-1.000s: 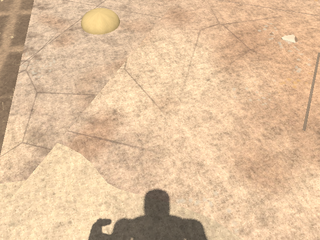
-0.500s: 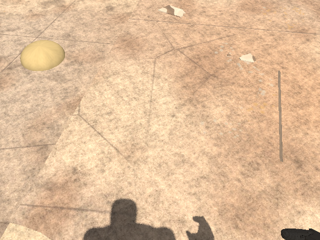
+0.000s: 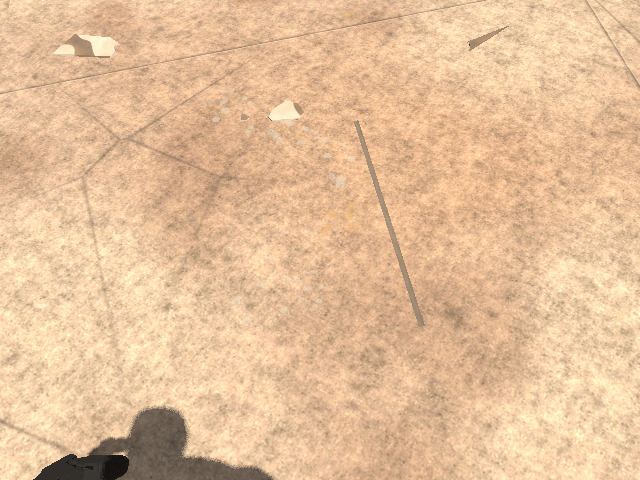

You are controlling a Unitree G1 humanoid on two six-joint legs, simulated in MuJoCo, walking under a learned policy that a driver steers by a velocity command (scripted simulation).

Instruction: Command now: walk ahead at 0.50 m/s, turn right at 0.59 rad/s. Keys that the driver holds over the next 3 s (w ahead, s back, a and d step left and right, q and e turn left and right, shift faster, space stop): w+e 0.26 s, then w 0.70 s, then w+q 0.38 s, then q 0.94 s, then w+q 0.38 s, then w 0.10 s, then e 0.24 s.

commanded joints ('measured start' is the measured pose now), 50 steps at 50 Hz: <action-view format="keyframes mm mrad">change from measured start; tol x32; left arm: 1 184 156 50 -19 5 -24 9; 22 418 -1 -6 76 -9 -20 51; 42 -159 34 -10 -35 2 -59 2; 50 212 117 25 78 14 -45 23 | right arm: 1 -98 -128 -16 -140 1 -63 3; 50 38 -130 -6 -42 28 -26 8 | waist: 1 95 -4 -179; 19 57 -123 -74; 22 6 334 -393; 50 128 -120 -207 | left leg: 1 -546 39 -109 130 104 22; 20 4 -21 -76 -653 429 63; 22 557 324 -702 -737 167 304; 35 115 139 -186 -965 496 226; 45 221 154 -102 -679 878 143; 48 -445 -91 -102 103 -92 28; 50 -538 17 -117 150 31 47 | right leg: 1 561 -287 529 -350 -18 -206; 18 359 -219 406 -269 111 -91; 24 -302 -26 219 646 -288 70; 45 203 -44 -3 -175 129 16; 47 841 -364 453 -156 53 -155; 50 638 -380 498 -346 -133 -152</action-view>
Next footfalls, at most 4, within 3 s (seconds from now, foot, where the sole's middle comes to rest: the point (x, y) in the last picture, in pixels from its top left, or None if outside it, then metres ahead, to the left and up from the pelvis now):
0.40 left None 0.42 0.11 -0.76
0.92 right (420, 375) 0.63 -0.20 -0.76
1.46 left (331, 252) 0.97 -0.03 -0.76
1.92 right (410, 221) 1.05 -0.23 -0.76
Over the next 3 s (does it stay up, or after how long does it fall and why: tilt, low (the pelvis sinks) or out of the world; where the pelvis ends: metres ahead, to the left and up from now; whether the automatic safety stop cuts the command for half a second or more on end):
stays up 1.13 -0.01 0.02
